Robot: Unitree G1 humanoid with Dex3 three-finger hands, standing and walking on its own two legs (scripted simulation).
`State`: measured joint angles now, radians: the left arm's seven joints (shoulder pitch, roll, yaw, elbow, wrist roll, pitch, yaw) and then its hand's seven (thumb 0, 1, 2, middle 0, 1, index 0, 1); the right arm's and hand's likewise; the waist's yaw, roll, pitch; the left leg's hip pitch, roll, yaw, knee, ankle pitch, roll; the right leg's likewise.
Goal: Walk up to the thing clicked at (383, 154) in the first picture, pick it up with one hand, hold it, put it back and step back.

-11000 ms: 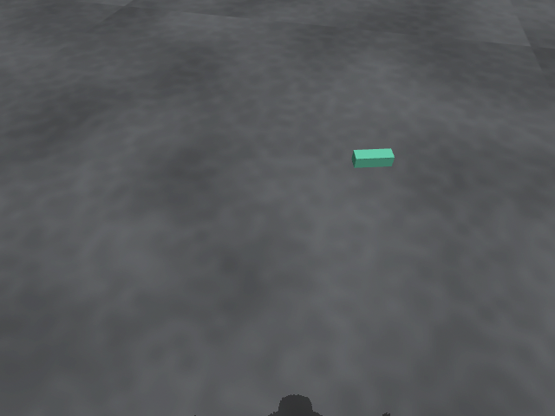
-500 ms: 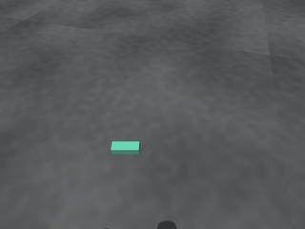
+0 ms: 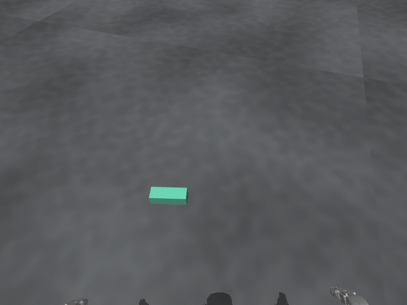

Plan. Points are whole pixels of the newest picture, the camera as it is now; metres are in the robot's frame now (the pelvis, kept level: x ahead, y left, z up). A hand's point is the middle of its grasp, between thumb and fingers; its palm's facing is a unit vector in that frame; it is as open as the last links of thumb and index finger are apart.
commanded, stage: stand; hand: left
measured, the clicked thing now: (168, 195) +0.77 +0.22 -0.75
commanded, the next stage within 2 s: walk up in 0.92 s
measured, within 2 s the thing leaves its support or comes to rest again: neither
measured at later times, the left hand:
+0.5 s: hand out of the picture +0.04 +0.24 -0.15, palm faces -0.03 -0.94 -0.34, open 7.4 cm
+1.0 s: hand out of the picture +0.07 +0.25 -0.15, palm faces -0.02 -0.94 -0.33, open 7.4 cm
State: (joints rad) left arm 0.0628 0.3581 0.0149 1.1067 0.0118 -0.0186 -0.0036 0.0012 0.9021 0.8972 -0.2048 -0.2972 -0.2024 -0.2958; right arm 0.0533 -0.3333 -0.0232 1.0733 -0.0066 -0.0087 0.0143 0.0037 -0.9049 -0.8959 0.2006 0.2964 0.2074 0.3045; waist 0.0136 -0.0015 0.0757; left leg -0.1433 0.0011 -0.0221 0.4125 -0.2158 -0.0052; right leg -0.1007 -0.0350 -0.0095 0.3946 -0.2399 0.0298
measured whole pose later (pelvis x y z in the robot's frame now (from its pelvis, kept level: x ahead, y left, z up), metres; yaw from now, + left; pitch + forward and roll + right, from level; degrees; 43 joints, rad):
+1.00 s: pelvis +0.00 -0.01 +0.00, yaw +0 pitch -2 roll +0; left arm 0.15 0.36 0.03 1.09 0.03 -0.03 -0.04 0.00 0.90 0.90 -0.21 -0.30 -0.20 -0.30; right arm 0.16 -0.36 -0.03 1.09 -0.03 -0.01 0.04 0.00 -0.90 -0.90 0.20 0.30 0.21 0.30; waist 0.00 0.00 0.03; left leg -0.18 0.01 -0.03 0.46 -0.36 0.02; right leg -0.13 -0.01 0.00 0.42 -0.38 -0.02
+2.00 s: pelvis +0.28 -0.01 -0.01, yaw -2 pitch -4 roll +0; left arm 0.26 0.36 0.04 0.82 0.02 -0.03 -0.03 0.00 0.90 0.90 -0.21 -0.30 -0.20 -0.30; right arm 0.30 -0.41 -0.05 0.86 -0.01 -0.03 0.01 0.00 -0.91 -0.90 0.20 0.30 0.21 0.30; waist 0.02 0.02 0.14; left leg -0.43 0.05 -0.02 0.76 -0.26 -0.01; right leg -0.21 0.03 -0.08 0.54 -0.26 -0.06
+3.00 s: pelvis +0.29 -0.01 +0.00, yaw -3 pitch -3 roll -1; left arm 0.08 0.37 0.00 1.08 0.00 -0.03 0.00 0.00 0.90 0.90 -0.21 -0.30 -0.20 -0.30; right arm 0.11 -0.35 -0.02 1.09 -0.01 0.01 0.03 0.00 -0.91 -0.90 0.20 0.30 0.21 0.30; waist -0.02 -0.01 0.08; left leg -0.28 0.02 0.01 0.44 -0.11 0.00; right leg -0.07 -0.02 0.02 0.42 -0.31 0.03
